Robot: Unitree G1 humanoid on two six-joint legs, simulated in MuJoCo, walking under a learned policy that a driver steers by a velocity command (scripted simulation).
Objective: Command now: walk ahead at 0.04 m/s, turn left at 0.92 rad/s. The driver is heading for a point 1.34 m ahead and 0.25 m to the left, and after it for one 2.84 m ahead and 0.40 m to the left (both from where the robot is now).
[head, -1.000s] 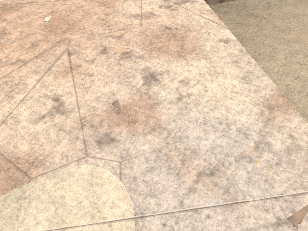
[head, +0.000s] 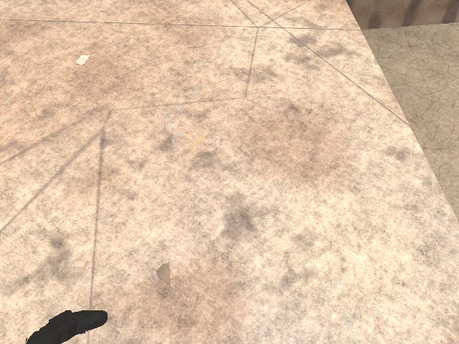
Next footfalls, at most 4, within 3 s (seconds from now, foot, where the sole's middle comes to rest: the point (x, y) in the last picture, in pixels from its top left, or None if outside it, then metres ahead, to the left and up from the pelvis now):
0.10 right None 0.14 -0.16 -0.77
0.56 left None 0.01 0.09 -0.77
0.90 right None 0.14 -0.12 -0.77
2.06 left None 0.08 0.17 -0.77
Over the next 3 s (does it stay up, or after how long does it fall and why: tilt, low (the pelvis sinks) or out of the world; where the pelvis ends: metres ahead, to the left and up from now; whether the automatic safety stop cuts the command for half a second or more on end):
stays up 0.35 0.26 0.00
